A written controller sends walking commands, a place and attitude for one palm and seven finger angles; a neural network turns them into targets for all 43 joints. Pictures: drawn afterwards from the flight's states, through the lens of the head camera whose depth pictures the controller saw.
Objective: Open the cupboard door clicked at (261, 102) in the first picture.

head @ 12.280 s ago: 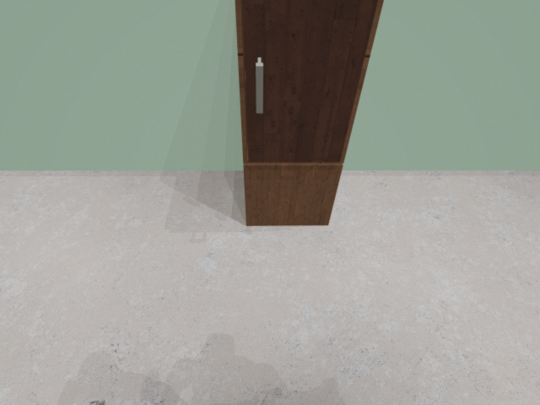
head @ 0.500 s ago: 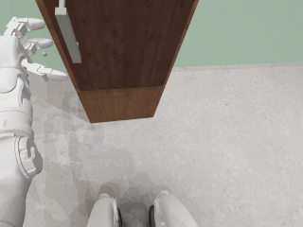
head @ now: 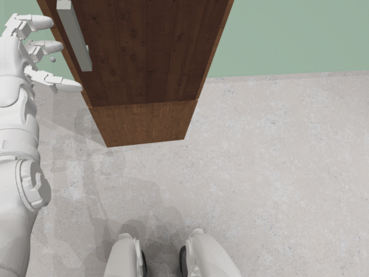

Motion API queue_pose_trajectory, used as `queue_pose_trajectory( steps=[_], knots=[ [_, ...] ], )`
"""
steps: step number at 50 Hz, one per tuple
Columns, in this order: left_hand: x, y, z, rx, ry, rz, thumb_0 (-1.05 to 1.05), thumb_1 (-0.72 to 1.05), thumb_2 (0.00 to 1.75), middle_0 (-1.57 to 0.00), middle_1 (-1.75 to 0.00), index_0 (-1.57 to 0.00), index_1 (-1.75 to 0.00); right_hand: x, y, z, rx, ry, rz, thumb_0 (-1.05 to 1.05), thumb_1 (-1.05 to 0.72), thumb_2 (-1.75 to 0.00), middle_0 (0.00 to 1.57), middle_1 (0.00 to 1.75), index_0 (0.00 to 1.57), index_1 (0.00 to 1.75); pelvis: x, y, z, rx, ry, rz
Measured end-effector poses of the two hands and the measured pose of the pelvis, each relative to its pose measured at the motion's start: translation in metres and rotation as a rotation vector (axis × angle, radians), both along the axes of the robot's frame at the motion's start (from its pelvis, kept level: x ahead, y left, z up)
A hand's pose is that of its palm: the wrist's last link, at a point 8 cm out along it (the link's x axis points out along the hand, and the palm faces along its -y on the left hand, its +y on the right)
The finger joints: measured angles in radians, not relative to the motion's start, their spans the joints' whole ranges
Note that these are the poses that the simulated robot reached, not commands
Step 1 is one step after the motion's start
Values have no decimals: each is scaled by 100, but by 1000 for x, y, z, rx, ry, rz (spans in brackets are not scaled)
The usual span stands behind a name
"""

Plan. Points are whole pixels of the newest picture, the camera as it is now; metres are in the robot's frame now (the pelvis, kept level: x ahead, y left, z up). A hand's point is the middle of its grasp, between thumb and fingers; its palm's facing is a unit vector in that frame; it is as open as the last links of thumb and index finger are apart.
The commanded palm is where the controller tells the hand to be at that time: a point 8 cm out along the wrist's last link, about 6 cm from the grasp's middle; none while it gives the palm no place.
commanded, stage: slide the fingers in behind the handle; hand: left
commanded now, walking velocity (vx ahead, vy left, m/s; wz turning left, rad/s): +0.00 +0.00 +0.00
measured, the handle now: (77, 33) +0.60 +0.16 +0.08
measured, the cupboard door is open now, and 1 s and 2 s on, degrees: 0 0 0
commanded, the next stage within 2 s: close the thumb around the handle in 1.36 s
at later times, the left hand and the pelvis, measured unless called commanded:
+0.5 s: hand (74, 56) +0.55 +0.17 +0.06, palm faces +0.06 -1.00 -0.02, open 14.0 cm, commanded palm +0.53 +0.20 +0.07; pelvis +0.01 +0.00 +0.00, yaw +0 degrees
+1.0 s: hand (91, 55) +0.55 +0.13 +0.07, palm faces +0.05 -1.00 -0.02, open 14.0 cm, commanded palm +0.53 +0.18 +0.07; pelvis +0.01 -0.01 +0.00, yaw +0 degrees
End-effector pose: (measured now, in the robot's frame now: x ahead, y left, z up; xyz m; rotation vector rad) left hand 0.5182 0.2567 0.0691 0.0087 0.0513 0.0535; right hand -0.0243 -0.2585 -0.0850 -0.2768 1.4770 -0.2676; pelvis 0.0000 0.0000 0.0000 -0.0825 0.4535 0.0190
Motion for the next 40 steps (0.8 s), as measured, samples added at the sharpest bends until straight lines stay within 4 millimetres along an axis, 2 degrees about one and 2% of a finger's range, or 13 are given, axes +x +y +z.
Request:
queue_pose_trajectory(
  steps=[12,22,31,40],
  knots=[
    [11,-20,-3,6,-14,-2,-1,-50,30,-30,-120,-30,-120,-5,3,-2,15,13,-15,1,-90,-89,20,30,20,30,2,0,-2,2,14,-6],
    [12,-34,-2,5,-10,9,-1,-50,30,-30,-120,-30,-120,2,7,-4,43,0,-15,1,-90,-89,20,30,20,30,7,-1,1,8,9,-7],
    [11,-39,-4,10,-19,7,-1,-50,30,-30,-120,-30,-121,7,3,-5,42,-8,-8,0,-90,-89,20,30,20,30,8,-3,0,11,10,-3],
    [9,-54,-5,6,-8,-3,-1,-50,30,-30,-120,-30,-120,11,-1,-6,42,-12,4,0,-90,-89,20,30,20,30,8,-4,0,12,5,4]
  ],
)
